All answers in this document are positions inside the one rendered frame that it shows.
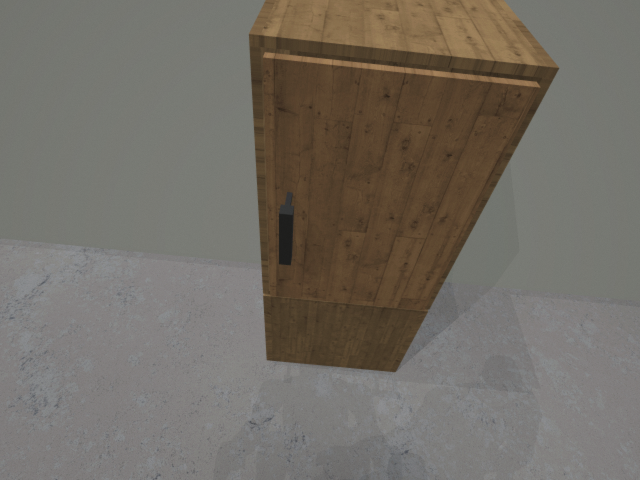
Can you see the handle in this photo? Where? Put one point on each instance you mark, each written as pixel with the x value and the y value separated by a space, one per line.
pixel 286 216

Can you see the cupboard door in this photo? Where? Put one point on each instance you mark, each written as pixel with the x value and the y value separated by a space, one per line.
pixel 387 166

